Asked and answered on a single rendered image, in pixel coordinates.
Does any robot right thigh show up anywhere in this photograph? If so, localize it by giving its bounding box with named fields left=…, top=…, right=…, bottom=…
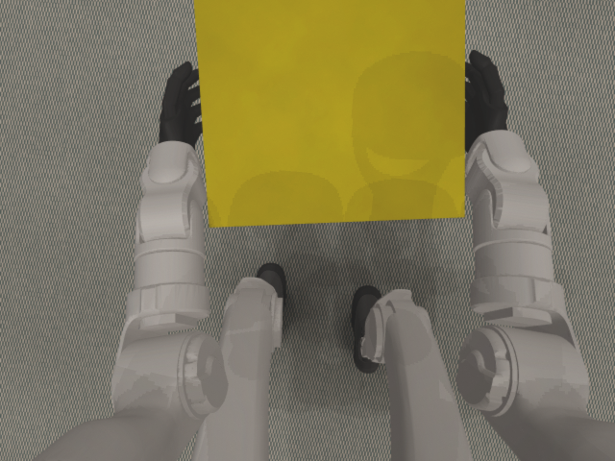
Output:
left=369, top=300, right=474, bottom=461

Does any right robot hand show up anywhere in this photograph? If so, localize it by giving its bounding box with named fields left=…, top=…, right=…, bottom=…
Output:
left=465, top=50, right=508, bottom=153

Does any carton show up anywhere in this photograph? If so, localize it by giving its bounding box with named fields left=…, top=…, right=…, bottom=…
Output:
left=194, top=0, right=465, bottom=228

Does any robot right upper arm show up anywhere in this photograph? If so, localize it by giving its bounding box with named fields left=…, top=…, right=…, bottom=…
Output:
left=455, top=325, right=615, bottom=461

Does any robot left forearm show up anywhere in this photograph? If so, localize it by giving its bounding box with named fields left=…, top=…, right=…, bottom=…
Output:
left=111, top=141, right=210, bottom=408

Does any left robot hand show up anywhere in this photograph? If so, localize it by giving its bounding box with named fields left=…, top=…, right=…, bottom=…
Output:
left=159, top=61, right=203, bottom=150

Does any robot right forearm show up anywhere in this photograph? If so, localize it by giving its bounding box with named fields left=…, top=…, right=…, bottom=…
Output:
left=465, top=130, right=589, bottom=399

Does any robot left upper arm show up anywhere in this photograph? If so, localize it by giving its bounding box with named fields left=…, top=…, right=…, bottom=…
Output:
left=32, top=330, right=229, bottom=461

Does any left robot shin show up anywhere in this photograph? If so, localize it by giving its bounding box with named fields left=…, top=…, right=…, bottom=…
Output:
left=223, top=278, right=276, bottom=320

